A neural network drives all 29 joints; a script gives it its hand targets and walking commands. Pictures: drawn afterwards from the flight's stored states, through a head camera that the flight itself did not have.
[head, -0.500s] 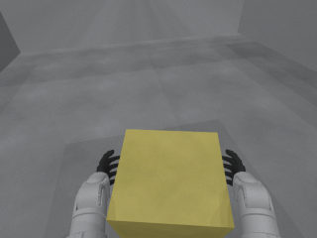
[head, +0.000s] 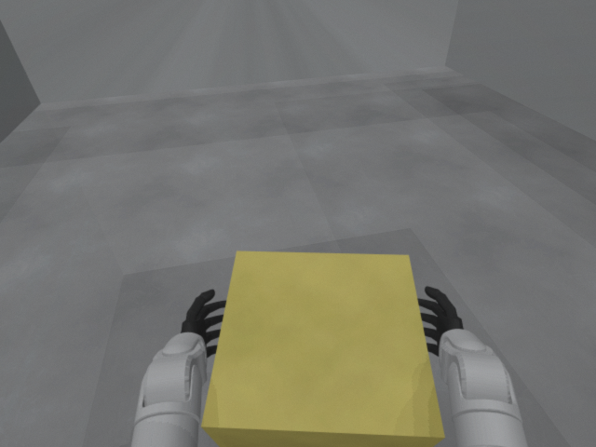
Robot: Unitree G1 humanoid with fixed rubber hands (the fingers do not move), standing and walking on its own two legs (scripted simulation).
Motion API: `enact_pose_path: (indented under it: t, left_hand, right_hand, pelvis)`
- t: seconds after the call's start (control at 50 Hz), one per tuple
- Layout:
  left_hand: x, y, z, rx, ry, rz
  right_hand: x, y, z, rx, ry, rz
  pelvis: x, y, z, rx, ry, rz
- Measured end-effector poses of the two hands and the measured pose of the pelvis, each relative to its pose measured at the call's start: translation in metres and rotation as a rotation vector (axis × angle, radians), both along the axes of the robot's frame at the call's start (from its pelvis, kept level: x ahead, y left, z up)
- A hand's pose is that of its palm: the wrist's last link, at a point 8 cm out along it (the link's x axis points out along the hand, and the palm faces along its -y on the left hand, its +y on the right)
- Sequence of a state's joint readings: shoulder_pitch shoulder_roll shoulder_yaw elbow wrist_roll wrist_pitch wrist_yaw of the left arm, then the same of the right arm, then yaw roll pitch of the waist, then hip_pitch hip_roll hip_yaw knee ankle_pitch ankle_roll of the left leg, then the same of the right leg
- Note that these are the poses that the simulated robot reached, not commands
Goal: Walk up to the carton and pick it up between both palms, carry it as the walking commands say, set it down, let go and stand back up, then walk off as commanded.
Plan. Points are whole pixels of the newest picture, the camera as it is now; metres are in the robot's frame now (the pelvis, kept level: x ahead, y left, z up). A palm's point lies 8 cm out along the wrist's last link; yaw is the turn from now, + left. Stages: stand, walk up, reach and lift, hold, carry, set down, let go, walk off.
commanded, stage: hold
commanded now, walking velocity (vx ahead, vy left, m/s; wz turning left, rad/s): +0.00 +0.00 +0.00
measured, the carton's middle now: (319, 362) +0.29 +0.00 -0.03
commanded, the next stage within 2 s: carry in 0.84 s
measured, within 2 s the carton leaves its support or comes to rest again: neither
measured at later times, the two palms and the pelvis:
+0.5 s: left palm (195, 342) +0.28 +0.17 +0.04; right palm (448, 338) +0.28 -0.18 +0.04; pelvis +0.00 +0.00 +0.00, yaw +0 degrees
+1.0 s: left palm (194, 333) +0.29 +0.17 +0.05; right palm (444, 328) +0.29 -0.18 +0.05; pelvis +0.01 +0.00 -0.01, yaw +0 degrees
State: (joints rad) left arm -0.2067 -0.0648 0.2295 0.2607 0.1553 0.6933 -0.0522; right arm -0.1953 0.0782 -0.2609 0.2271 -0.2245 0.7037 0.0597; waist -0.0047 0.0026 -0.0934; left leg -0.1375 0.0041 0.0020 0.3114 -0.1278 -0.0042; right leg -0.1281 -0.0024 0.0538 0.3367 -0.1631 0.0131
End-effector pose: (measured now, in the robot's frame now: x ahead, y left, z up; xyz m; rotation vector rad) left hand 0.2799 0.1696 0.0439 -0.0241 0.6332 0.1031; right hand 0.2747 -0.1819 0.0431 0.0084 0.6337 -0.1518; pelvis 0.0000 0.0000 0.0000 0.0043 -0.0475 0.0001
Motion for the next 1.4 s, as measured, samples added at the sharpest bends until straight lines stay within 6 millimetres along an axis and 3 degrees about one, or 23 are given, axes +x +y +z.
enact_pose_path:
  t: [0.9,1.02,1.18,1.28,1.4]
  left_hand:
    - [0.003,-0.001,-0.002,0.004,-0.002,-0.002]
    - [0.015,0.002,0.01,0.028,-0.038,0.0]
    - [0.044,0.014,0.035,0.021,-0.047,0.024]
    - [0.067,0.001,0.038,-0.03,-0.022,0.044]
    - [0.105,-0.019,0.04,-0.062,-0.033,0.078]
  right_hand:
    - [0.003,0.0,-0.002,-0.002,-0.003,-0.003]
    - [0.015,0.007,0.015,-0.02,-0.042,-0.035]
    - [0.044,0.018,0.035,0.025,-0.051,-0.057]
    - [0.066,0.005,0.044,0.048,-0.03,-0.093]
    - [0.104,-0.016,0.04,0.081,-0.039,-0.108]
  pelvis:
    - [0.002,0.0,-0.003,0.0,0.004,0.0]
    - [0.01,0.005,-0.006,-0.007,0.022,0.003]
    - [0.047,0.014,-0.005,-0.016,0.088,-0.006]
    - [0.083,0.002,-0.002,-0.021,0.142,-0.018]
    - [0.138,-0.017,-0.011,-0.012,0.131,0.0]
